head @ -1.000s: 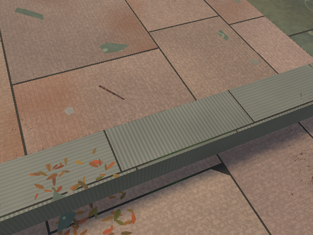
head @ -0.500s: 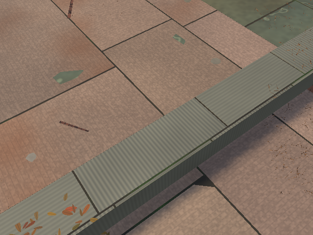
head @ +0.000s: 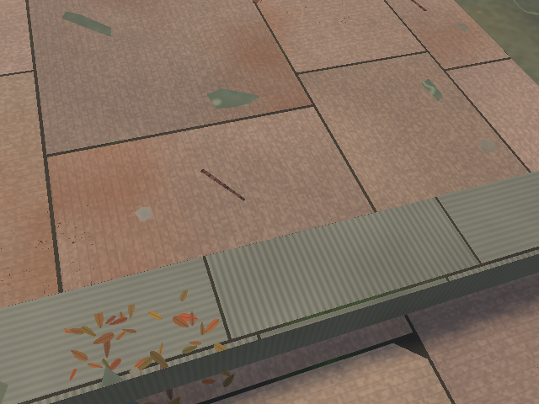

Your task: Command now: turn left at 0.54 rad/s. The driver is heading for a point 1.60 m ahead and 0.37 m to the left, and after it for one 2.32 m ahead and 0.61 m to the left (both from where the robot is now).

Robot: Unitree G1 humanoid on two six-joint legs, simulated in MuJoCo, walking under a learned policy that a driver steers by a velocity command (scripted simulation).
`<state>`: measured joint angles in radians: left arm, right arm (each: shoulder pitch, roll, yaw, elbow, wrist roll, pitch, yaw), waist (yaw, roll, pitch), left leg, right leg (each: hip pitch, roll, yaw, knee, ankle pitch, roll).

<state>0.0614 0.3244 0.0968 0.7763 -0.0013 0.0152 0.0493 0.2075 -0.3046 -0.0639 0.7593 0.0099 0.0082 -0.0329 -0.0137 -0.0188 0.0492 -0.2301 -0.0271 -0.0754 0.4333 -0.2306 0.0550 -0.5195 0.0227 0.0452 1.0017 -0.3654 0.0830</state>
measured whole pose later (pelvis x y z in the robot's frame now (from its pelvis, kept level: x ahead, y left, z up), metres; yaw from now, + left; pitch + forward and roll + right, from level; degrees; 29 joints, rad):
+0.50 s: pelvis +0.01 -0.03 +0.00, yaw +18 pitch +1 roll +0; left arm 0.12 0.27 0.06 0.78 0.01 0.00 0.05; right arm 0.18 -0.36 -0.09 0.70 0.02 0.05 -0.01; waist 0.00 0.04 0.07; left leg -0.49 0.02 -0.05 1.00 -0.41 -0.11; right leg -0.20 -0.02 -0.06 0.39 -0.21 -0.01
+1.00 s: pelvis +0.01 +0.03 -0.01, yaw +27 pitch +0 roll +0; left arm 0.15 0.31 0.06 0.85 0.00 0.02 0.03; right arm 0.12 -0.25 -0.03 0.71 -0.01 0.00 -0.01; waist 0.01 -0.03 0.04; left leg -0.23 -0.06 0.00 0.45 -0.22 0.06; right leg -0.32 -0.06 0.02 0.70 -0.37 0.08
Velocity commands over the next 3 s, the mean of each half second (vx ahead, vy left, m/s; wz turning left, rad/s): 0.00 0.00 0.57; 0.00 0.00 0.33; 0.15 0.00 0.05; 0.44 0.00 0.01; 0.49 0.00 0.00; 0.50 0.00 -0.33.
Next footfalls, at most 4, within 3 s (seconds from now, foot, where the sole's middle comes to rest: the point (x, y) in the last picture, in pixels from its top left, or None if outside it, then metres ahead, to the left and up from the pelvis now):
0.26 right None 0.08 -0.14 -0.78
0.66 left None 0.01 0.13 -0.78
1.06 right None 0.10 -0.09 -0.78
1.90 right None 0.40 0.09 -0.78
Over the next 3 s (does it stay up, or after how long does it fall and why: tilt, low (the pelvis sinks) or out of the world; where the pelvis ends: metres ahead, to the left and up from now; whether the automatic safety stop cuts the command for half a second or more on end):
stays up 0.76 0.39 0.11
